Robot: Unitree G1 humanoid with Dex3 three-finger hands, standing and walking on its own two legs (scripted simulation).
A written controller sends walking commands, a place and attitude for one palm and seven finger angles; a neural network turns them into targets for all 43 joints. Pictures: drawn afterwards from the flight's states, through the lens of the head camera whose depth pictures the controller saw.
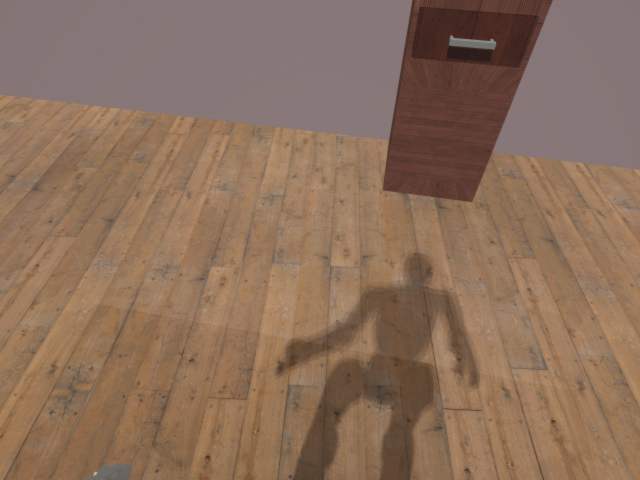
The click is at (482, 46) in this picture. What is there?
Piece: drawer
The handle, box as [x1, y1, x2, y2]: [449, 35, 495, 49]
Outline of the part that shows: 450,35 449,45 493,49 495,46 495,41 492,39 490,39 489,41 453,38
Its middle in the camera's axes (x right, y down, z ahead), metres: +0.53 -0.70 +1.37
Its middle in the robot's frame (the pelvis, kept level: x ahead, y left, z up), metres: +1.51 -0.47 -0.03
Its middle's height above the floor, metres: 0.74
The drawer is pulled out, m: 0.00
